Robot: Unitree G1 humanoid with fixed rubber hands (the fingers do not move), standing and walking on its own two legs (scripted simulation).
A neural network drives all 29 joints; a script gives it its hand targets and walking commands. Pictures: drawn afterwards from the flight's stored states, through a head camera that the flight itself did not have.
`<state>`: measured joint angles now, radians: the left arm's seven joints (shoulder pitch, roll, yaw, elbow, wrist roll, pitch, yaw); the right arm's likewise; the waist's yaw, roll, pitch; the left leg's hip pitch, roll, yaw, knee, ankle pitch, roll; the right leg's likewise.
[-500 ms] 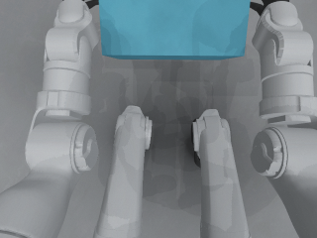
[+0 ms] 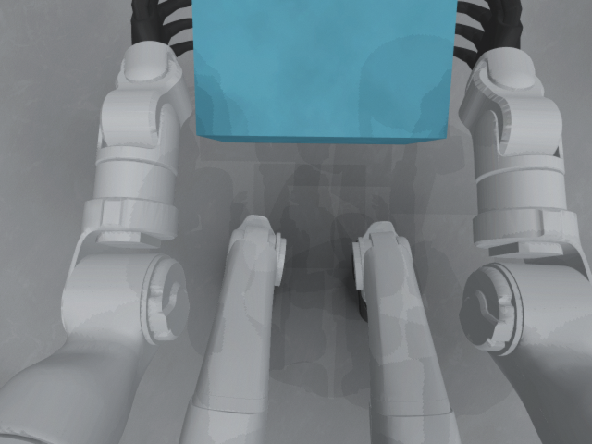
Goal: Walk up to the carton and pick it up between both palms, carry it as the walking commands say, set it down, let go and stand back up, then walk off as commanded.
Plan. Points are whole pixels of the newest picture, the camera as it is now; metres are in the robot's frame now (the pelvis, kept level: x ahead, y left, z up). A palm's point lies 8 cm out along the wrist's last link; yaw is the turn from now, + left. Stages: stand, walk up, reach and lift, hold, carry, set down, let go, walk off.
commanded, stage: reach and lift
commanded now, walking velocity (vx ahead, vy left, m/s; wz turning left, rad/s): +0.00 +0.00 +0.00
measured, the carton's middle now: (319, 70) +0.53 +0.01 -0.15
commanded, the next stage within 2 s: none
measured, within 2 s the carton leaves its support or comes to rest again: neither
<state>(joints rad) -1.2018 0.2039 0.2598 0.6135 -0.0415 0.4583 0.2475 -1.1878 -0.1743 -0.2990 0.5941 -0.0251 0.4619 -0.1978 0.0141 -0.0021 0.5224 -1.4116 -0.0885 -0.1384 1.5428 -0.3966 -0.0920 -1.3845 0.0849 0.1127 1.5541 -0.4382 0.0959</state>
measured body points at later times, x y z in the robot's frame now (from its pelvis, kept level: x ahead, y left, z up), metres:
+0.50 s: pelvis +0.01 +0.00 +0.06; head +0.28 +0.01 +0.41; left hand +0.51 +0.19 +0.00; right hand +0.51 -0.17 +0.00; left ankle +0.17 +0.14 -0.53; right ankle +0.15 -0.15 -0.53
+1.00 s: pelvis +0.02 +0.00 +0.12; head +0.25 +0.01 +0.50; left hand +0.49 +0.18 +0.07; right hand +0.49 -0.17 +0.08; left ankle +0.17 +0.14 -0.53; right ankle +0.15 -0.15 -0.53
